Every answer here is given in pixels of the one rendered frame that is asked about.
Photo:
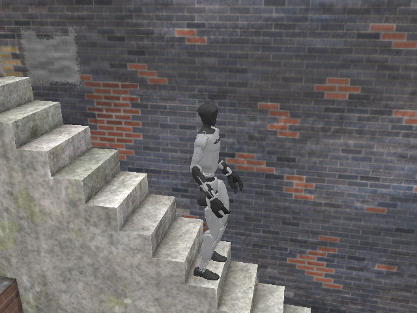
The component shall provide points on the right robot foot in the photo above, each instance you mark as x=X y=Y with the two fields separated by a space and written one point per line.
x=209 y=275

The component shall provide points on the robot right hand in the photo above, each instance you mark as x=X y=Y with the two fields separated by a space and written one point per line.
x=216 y=205

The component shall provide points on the right robot upper arm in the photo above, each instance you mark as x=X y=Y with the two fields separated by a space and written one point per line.
x=200 y=145

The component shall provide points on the right robot forearm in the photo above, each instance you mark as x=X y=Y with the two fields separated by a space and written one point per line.
x=196 y=175

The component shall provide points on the robot left hand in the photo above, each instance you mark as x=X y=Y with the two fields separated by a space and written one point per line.
x=232 y=179

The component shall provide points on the left robot forearm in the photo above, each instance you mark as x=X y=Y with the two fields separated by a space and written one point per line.
x=223 y=167

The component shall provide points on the robot right thigh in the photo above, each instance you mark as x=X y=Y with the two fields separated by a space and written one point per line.
x=213 y=222

